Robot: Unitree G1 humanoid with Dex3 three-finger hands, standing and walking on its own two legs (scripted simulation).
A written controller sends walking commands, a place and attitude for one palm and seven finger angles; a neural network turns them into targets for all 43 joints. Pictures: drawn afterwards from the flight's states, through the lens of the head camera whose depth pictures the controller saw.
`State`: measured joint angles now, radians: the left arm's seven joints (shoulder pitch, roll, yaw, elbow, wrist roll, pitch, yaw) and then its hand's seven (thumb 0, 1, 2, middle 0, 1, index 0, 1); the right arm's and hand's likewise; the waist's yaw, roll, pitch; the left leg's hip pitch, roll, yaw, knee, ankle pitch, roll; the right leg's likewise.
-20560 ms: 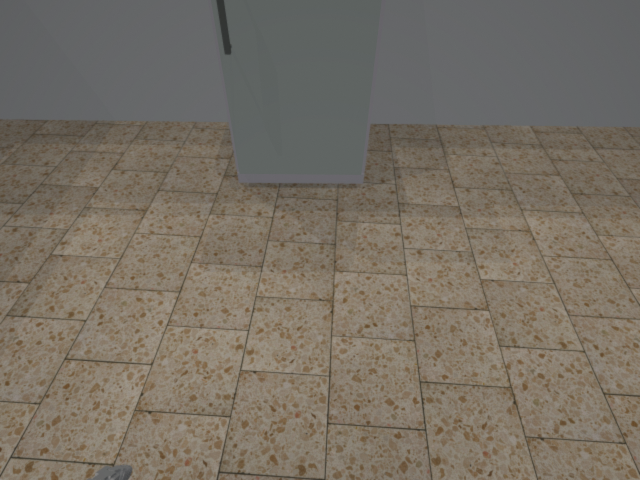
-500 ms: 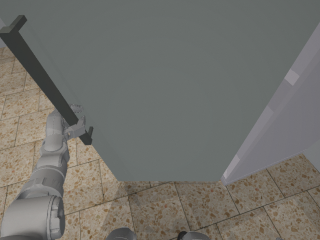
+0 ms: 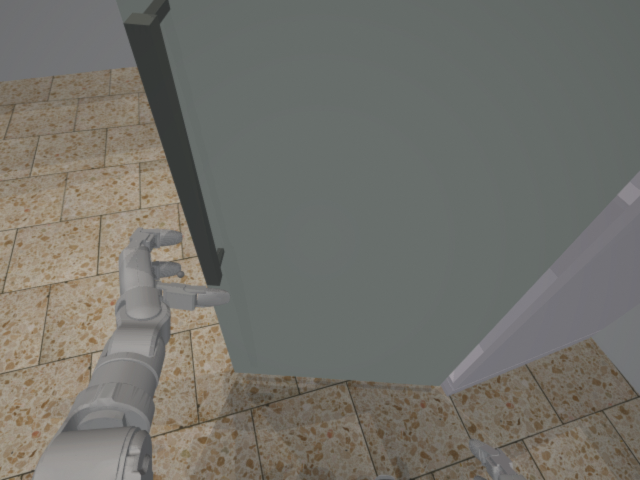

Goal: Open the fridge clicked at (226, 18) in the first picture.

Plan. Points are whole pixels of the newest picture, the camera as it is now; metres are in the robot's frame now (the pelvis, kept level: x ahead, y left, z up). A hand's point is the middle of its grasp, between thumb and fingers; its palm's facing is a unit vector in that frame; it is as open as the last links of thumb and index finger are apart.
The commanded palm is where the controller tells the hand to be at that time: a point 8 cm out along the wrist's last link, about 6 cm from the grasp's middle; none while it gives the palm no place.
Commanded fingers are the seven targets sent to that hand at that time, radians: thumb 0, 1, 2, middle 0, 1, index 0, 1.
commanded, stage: loosen the grip on the handle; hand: left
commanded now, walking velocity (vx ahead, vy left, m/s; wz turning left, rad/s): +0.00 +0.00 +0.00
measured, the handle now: (194, 180) +0.44 +0.17 +0.13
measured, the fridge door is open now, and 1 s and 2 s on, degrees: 67 66 66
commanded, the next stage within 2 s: slip the hand off the handle in 0.10 s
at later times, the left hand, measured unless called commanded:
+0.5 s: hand (155, 260) +0.40 +0.25 +0.00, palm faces +0.32 -0.90 -0.31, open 14.6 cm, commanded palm +0.37 +0.28 +0.02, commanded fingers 0.00 -0.55 0.20 -0.25 -1.15 -0.25 -1.15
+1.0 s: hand (129, 281) +0.37 +0.27 +0.00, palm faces +0.29 -0.92 -0.28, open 14.6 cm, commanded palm +0.32 +0.30 +0.02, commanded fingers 0.00 -0.55 0.20 -0.25 -1.15 -0.25 -1.15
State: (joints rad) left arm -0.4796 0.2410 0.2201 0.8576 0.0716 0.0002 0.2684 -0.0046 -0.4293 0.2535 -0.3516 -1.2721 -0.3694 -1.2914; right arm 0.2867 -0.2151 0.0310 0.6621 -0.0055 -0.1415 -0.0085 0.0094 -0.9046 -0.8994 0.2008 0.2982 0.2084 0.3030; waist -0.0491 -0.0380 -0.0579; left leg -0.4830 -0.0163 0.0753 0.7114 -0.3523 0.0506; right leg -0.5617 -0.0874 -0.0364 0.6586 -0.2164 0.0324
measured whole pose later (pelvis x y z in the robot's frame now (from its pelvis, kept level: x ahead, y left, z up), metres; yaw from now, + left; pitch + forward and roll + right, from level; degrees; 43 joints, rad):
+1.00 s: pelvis +0.02 -0.04 -0.01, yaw +1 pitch +12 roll -1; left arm -0.34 0.47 0.39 0.82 -0.03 -0.12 -0.11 -0.01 -0.53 0.20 -0.25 -1.15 -0.25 -1.14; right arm 0.37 -0.29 -0.01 0.61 0.03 -0.06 -0.03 0.01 -0.91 -0.90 0.20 0.30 0.21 0.30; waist -0.03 0.01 -0.10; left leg -0.60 0.04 0.02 0.81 -0.42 0.00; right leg -0.67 -0.03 -0.07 0.77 -0.30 0.00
